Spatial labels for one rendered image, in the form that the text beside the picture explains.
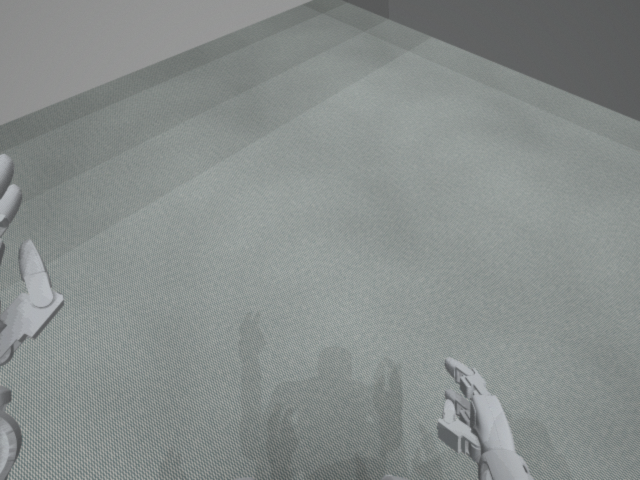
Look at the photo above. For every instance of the left robot hand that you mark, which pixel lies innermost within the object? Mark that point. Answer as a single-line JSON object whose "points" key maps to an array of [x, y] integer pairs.
{"points": [[27, 315]]}

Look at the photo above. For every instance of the left robot forearm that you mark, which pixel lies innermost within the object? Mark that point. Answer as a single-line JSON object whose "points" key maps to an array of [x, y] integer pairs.
{"points": [[10, 436]]}

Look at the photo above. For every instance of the right robot forearm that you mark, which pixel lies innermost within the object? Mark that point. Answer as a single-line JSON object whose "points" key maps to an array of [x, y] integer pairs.
{"points": [[501, 464]]}

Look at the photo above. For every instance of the right robot hand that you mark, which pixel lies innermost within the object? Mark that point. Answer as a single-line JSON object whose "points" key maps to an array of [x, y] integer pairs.
{"points": [[482, 425]]}

